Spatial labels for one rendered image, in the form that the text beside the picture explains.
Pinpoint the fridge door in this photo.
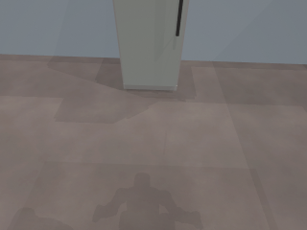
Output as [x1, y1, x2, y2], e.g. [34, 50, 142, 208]
[114, 0, 187, 86]

